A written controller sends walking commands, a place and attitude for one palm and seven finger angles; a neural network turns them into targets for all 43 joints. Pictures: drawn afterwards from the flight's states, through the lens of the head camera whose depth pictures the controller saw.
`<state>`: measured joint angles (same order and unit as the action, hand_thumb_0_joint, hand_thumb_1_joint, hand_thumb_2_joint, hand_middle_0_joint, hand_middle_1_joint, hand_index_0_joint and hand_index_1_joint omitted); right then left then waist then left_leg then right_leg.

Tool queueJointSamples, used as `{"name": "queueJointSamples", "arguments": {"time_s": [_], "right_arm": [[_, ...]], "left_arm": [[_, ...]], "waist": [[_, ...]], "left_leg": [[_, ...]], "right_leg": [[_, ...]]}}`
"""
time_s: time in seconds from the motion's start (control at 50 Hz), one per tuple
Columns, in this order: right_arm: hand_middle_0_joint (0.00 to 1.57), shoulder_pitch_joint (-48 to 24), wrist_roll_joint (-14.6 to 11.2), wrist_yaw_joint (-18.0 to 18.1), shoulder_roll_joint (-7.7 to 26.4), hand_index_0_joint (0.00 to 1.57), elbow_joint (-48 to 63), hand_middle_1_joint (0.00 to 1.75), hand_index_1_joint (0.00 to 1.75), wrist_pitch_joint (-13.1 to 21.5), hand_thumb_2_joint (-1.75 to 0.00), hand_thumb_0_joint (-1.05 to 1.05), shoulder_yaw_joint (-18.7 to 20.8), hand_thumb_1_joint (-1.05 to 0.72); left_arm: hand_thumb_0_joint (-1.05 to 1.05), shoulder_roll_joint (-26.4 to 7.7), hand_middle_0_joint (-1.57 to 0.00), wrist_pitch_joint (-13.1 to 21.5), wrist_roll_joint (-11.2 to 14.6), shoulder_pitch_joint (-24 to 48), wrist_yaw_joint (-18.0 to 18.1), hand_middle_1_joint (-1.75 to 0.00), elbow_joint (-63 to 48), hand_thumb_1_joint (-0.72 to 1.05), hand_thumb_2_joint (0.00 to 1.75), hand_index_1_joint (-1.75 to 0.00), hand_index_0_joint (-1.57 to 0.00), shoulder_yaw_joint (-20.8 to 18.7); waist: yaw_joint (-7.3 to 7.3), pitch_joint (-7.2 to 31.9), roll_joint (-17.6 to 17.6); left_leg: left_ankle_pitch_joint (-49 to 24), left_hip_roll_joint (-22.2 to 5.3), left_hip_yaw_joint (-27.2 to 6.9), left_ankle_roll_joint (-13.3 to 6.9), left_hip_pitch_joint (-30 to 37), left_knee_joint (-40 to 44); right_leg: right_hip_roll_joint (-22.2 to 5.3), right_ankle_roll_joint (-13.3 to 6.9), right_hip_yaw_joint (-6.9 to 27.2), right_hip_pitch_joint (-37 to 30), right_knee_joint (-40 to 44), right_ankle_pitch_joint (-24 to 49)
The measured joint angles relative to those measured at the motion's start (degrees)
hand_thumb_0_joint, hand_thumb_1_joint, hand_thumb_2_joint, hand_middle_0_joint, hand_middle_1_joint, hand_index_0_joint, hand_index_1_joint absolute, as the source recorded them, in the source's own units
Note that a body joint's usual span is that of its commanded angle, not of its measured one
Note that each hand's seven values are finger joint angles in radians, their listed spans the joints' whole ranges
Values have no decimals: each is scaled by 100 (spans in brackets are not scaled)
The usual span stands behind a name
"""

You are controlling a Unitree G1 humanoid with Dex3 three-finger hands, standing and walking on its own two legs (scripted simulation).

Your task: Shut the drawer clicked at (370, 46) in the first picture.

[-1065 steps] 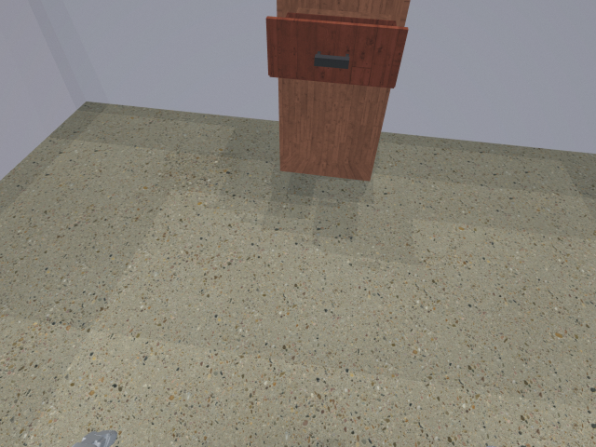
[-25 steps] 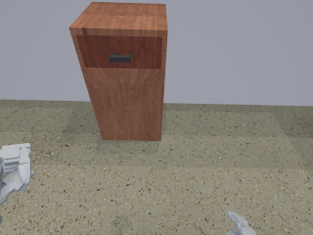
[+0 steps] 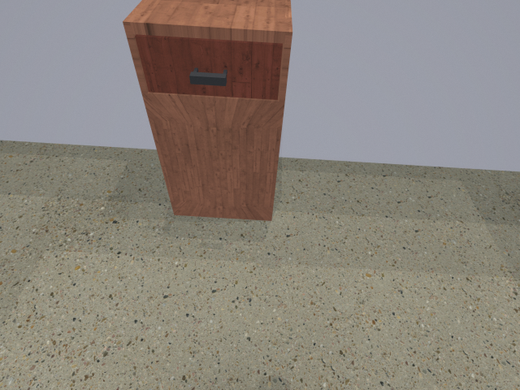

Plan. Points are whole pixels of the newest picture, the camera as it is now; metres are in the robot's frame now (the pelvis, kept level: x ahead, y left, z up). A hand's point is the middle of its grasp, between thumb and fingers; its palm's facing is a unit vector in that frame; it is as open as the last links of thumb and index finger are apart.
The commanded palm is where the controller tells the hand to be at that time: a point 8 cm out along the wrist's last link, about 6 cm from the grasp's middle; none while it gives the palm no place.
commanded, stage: let the arm hang, fingers relaxed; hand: left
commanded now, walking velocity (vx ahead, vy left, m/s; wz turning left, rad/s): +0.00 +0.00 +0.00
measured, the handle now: (209, 75) +0.96 +0.19 +0.00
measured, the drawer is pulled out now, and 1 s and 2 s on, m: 0.00 0.00 0.00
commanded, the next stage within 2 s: look to check the result in 0.80 s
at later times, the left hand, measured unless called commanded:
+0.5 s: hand out of the picture -0.01 +0.19 -0.16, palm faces +0.03 -0.98 -0.20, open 7.0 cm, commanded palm none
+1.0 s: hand out of the picture +0.03 +0.22 -0.16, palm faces +0.00 -0.97 -0.25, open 7.4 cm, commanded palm none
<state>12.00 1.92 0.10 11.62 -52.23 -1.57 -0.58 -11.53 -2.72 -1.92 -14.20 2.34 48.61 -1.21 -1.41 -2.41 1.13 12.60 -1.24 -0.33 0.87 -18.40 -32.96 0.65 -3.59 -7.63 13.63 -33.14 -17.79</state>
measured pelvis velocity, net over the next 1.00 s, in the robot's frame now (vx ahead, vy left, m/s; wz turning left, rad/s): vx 0.01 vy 0.02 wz -0.03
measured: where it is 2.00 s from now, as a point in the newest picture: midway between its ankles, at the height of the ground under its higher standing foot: outside the picture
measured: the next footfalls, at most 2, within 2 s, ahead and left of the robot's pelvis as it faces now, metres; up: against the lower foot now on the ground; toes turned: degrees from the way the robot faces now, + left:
none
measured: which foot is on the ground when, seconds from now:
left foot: down 0.00-1.00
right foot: down 0.00-1.00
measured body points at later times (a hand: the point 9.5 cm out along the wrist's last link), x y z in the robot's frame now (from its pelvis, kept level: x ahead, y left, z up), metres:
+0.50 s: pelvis +0.00 +0.02 +0.01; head +0.00 +0.01 +0.46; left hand -0.01 +0.24 -0.15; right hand -0.03 -0.20 -0.15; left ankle +0.06 +0.13 -0.73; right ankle +0.01 -0.08 -0.73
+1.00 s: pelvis +0.01 +0.02 +0.01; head +0.02 +0.01 +0.46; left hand +0.03 +0.27 -0.14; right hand +0.01 -0.22 -0.15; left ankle +0.06 +0.13 -0.73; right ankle +0.01 -0.08 -0.73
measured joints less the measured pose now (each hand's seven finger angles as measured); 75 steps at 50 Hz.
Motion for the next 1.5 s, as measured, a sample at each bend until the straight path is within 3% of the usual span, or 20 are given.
{"name": "queueJointSamples", "arguments": {"time_s": [0.16,0.36,0.5,0.76,1.5], "right_arm": [[20,451,-45,61,-233,20,-874,30,30,-81,-90,1,11,-91],[20,601,-67,121,-313,20,-1306,30,30,-22,-90,0,72,-91],[20,564,-45,137,-387,20,-1311,30,30,29,-90,0,102,-91],[20,365,-44,146,-376,20,-1275,30,30,104,-90,0,119,-91],[20,-438,-64,53,471,20,-1283,30,30,127,-90,0,125,-91]], "left_arm": [[1,-150,-80,143,137,-456,-144,-101,1274,91,90,-96,-80,18],[1,76,-41,193,160,-538,-118,-55,1836,91,90,-54,-41,48],[1,234,-26,239,150,-266,-116,-37,1760,91,90,-37,-26,30],[0,233,-20,320,139,88,-111,-30,1613,92,90,-30,-20,3],[0,-453,-20,388,139,651,-206,-30,1681,91,90,-30,-20,6]], "waist": [[195,-144,-138],[169,-93,-243],[129,44,-189],[78,74,-174],[112,-38,-244]], "left_leg": [[-330,-44,-22,-13,219,589],[-420,17,92,-90,381,798],[-414,62,147,-125,382,816],[-426,95,201,-148,506,937],[-495,6,223,-51,855,1353]], "right_leg": [[90,4,-18,-301,782,435],[25,77,86,-391,900,514],[-28,114,137,-334,818,474],[-61,151,190,-417,884,476],[57,88,227,-788,1400,611]]}}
